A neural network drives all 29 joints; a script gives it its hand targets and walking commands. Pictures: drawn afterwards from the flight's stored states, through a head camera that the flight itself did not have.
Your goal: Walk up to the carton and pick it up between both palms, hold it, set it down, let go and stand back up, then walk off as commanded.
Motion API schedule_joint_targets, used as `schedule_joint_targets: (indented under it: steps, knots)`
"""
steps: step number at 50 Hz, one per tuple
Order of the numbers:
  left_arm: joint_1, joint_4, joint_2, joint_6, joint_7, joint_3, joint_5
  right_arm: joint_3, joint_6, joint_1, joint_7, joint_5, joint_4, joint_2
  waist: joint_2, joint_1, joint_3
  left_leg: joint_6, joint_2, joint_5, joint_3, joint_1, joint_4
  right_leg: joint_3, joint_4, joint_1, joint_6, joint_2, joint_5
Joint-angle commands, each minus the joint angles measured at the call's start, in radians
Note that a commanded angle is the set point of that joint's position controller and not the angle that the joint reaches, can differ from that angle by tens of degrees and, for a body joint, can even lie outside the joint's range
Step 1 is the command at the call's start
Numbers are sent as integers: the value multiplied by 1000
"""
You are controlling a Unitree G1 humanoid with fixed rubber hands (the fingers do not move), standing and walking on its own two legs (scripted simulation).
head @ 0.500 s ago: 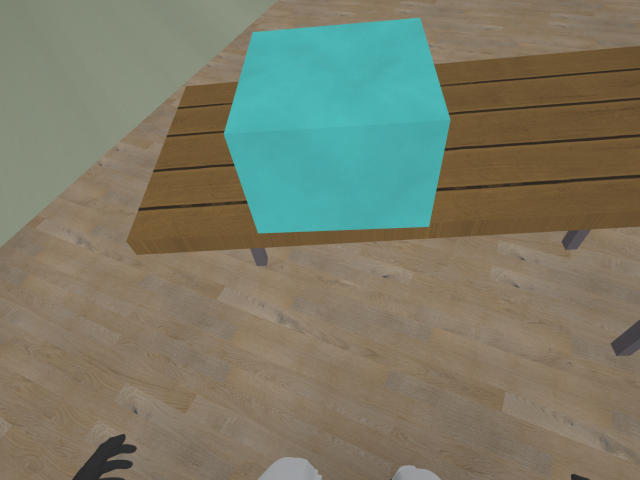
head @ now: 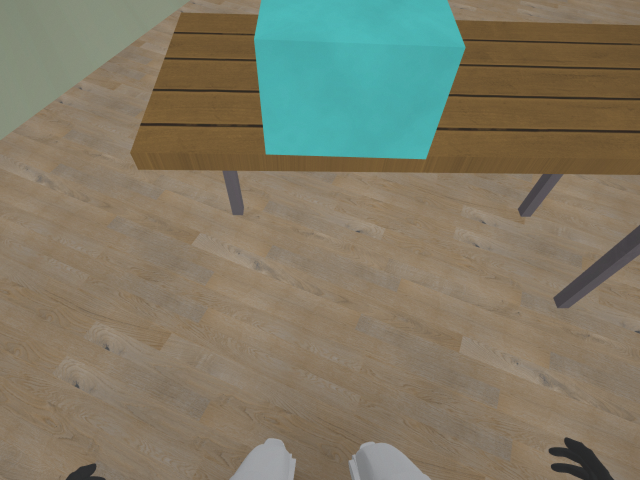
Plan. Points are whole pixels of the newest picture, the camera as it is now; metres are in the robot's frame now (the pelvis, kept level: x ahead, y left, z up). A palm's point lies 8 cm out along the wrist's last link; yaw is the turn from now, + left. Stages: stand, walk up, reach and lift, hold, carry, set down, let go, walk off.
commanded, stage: walk off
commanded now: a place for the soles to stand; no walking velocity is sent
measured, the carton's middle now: (348, 57) +0.78 -0.02 +0.07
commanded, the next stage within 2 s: stand in 1.44 s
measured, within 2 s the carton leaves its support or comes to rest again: neither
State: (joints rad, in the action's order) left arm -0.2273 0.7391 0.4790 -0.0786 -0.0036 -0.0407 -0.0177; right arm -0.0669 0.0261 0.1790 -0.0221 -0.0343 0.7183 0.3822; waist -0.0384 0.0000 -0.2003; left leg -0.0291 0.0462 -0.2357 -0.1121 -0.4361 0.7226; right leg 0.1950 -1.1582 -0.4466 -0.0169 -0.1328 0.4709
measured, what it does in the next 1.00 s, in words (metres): walks backwards: right foot, then left foot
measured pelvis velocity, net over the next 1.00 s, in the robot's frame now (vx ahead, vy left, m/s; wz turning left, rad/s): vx -0.20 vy -0.05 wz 0.03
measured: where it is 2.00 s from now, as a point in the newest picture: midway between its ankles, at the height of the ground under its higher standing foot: outside the picture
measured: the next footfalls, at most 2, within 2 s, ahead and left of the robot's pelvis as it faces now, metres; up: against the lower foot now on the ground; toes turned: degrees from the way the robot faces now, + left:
right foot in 0.12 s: +0.06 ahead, -0.14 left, +0.00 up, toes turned +8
left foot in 0.56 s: -0.15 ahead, +0.06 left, +0.00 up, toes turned -2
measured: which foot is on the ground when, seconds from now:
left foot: down 0.00-0.14, up 0.16-0.54, down 0.56-1.00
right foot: up 0.00-0.10, down 0.12-0.56, up 0.58-0.88, down 0.90-1.00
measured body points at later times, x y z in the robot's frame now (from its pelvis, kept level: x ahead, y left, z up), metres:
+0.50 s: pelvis -0.14 -0.05 +0.00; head -0.10 -0.07 +0.45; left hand +0.01 +0.28 -0.07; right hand -0.10 -0.37 -0.12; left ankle -0.17 +0.08 -0.68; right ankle +0.01 -0.14 -0.71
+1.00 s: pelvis -0.20 -0.05 +0.01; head -0.19 -0.05 +0.46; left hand -0.15 +0.27 -0.09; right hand -0.07 -0.37 -0.08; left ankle -0.18 +0.06 -0.71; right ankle -0.21 -0.18 -0.71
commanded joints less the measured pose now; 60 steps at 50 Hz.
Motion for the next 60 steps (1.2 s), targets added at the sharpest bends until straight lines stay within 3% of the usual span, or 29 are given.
schedule_joint_targets:
  steps: [1,4,5,6,7,8,12,13,17,21,25,26,27,28,29,30,31,33,37,39,41,43,45,46,47,52,55,57,60]
  knots:
    - [-70,-51,129,29,6,-77,-2,-104,-8,38,-19,61,-75,314,249,-8,237,-187,-308,215,-289,243,-217,-74,310,38,11,87,61]
    - [-97,-3,127,35,11,-96,-8,-91,11,-17,-4,66,-73,301,268,28,180,-110,-215,-117,-207,-14,-223,-111,555,250,-23,71,-57]
    - [-104,-9,138,42,16,-102,-20,-87,15,-28,-5,65,-73,293,198,37,178,-82,-162,-251,-186,-140,-188,-21,562,318,-54,78,-47]
    - [-144,-5,182,47,18,-111,-25,-82,17,-47,-10,67,-81,264,56,63,146,-61,-76,-382,-106,-274,-6,228,693,309,-95,191,137]
    - [-63,-36,281,52,16,-126,-26,-71,19,-56,-18,54,-61,211,-253,69,88,-5,141,-408,-6,-227,346,599,982,20,-166,378,421]
    - [29,-64,283,41,10,-130,-36,-92,26,-5,-26,55,-20,262,-126,24,45,14,139,-375,-147,-77,473,601,1006,-202,-182,405,470]
    - [184,-131,187,57,2,-123,-21,-79,16,177,-11,35,20,264,-132,-27,58,13,126,-205,-121,-109,595,276,876,-52,-108,267,218]
    - [168,-131,165,53,3,-121,-18,-77,12,206,-11,33,17,260,-145,-17,95,30,113,-199,-93,-78,597,236,844,-16,-149,262,156]
    - [75,-142,148,47,6,-114,-17,-64,1,174,-14,29,-2,240,-159,35,178,32,85,-253,-45,-67,468,224,822,146,-149,265,68]
    - [122,-116,178,20,14,-123,-14,-70,0,278,-9,22,54,245,-199,6,208,12,34,-336,79,55,131,195,884,163,-138,299,139]
    - [152,-98,174,-4,16,-112,-10,-82,-12,339,-8,31,88,223,-231,-31,154,-16,0,-156,118,265,-157,146,825,-1,-95,268,65]
    - [149,-103,143,-8,10,-98,3,-94,-4,362,-4,43,107,241,-130,-41,130,-35,-8,-165,66,275,-226,123,733,-65,-54,223,127]
    - [136,-76,123,-8,5,-94,13,-86,-6,323,-3,65,95,258,18,-47,106,-92,-85,-368,-131,192,-310,88,481,-157,-26,110,235]
    - [96,-68,90,-2,5,-100,28,-74,-21,221,-3,89,29,315,236,-14,27,-168,-296,-528,-497,-25,-480,-18,107,-160,12,-54,61]
    - [90,-64,135,2,-13,-111,16,-71,-16,119,-3,97,-18,352,132,9,-64,-184,-411,-572,-604,-235,-555,17,-77,-124,25,-61,43]
    - [76,-69,161,6,-19,-119,13,-68,-20,72,-7,98,-41,369,186,20,-55,-170,-406,-522,-594,-332,-555,79,-112,10,27,-38,15]
    - [23,-30,169,7,-13,-117,22,-70,-22,-20,-17,99,-47,349,120,58,-34,-157,-353,-394,-453,-250,-506,81,-177,24,24,-36,-51]
    - [-70,19,169,23,-7,-114,27,-57,-34,-112,-12,91,-49,298,156,83,-26,-142,-248,-336,-254,-114,-441,34,-196,-17,36,-32,-76]
    - [-30,31,158,64,-1,-85,16,-72,-40,65,23,85,-17,217,256,-44,210,-127,-203,-433,-258,330,-381,-31,199,-27,58,50,7]
    - [-30,22,132,70,2,-72,11,-93,-33,130,18,92,5,261,222,-67,185,-117,-209,-476,-266,365,-402,-71,360,-57,50,66,31]
    - [-43,31,102,77,7,-67,3,-80,-31,76,30,82,-4,250,290,-41,157,-127,-195,-450,-232,275,-414,-134,519,66,34,92,68]
    - [-105,48,85,97,-1,-64,-2,-69,-30,35,31,69,-9,242,209,-3,91,-90,-171,-359,-180,159,-369,-168,717,196,10,93,-76]
    - [-137,50,105,119,3,-75,-11,-56,-29,16,35,57,6,209,96,25,120,-43,-127,-301,-106,-64,-241,26,772,450,-48,153,-27]
    - [-122,9,167,129,2,-73,-12,-32,-37,-21,33,48,-20,162,-91,30,117,-5,-21,-264,-24,-135,-58,318,884,380,-112,312,67]
    - [-60,21,214,130,-5,-76,-7,-36,-41,-38,29,37,-6,164,-46,12,85,7,-20,-233,31,-6,37,377,906,171,-211,434,12]
    - [19,-14,120,149,-3,-52,16,-38,-76,39,29,42,15,187,-38,-39,280,-31,-91,225,-19,300,-174,27,682,228,-72,232,-542]
    - [13,-25,93,134,-5,-37,18,-46,-75,14,19,57,0,227,60,-15,272,-83,-188,282,-172,306,-255,-43,540,159,-30,160,-403]
    - [-3,13,95,138,-9,-33,17,-38,-71,5,23,47,23,228,56,-7,268,-122,-210,310,-148,285,-243,-77,558,182,-22,149,-327]
    - [34,-3,117,148,-9,-42,12,-29,-70,-9,19,46,10,199,48,-6,281,-55,-137,407,-57,259,-157,9,625,244,-73,189,-506]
